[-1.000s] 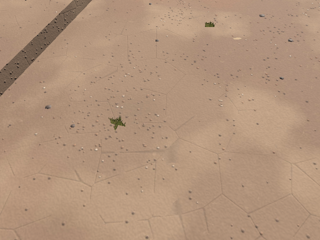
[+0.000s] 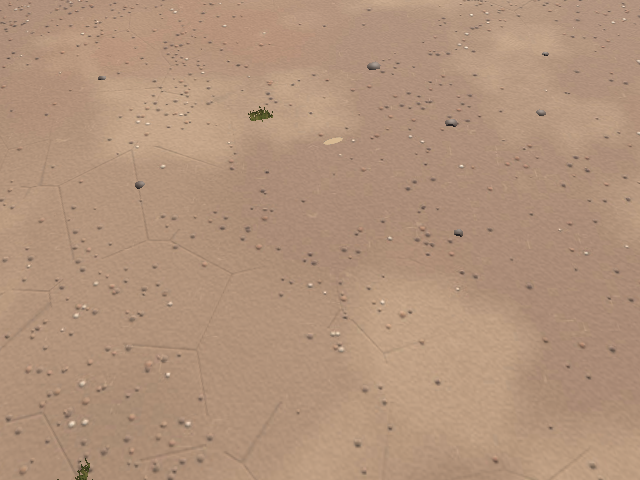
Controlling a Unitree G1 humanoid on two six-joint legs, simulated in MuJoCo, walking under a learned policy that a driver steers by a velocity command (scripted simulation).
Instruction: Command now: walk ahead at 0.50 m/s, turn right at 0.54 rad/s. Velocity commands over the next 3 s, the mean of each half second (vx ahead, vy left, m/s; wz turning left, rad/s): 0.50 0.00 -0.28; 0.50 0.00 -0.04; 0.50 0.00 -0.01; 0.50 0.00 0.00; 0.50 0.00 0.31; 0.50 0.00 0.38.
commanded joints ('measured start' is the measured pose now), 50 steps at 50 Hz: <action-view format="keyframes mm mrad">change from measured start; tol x32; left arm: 1 -20 150 37 -84 -4 -20 18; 50 -36 96 11 -89 15 -36 2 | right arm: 1 24 -80 -27 -68 -14 11 -9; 50 136 -92 -18 -27 17 29 8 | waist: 1 -42 -63 -77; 15 -27 -133 -75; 18 -89 290 -410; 22 -51 29 -44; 39 -96 54 20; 45 100 -236 -433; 50 -25 -96 -86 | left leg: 1 -83 21 -2 -112 98 -40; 14 32 -68 27 -664 270 40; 18 932 300 -679 -789 35 321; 24 411 126 -252 -944 207 221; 42 559 96 -8 -599 821 121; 45 -181 -107 -76 169 -263 28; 50 -82 45 -22 14 7 12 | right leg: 1 80 -243 262 -210 279 -196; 16 210 -203 219 242 457 -41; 19 -468 -57 179 889 -390 54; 39 -338 -145 -14 96 123 54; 42 61 -88 -63 44 118 -16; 44 731 -490 580 20 17 -249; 50 182 -332 271 -218 134 -155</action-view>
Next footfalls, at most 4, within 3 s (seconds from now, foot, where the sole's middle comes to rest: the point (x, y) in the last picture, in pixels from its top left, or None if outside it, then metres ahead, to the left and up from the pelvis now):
0.32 left None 0.38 0.13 -0.78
0.86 right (416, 392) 0.64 -0.14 -0.78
1.38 left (322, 275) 0.96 0.07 -0.78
1.92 right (424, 196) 1.22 -0.21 -0.78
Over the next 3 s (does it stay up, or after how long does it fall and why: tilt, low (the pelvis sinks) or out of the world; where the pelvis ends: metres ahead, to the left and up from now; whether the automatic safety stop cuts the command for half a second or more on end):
stays up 1.69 -0.07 -0.02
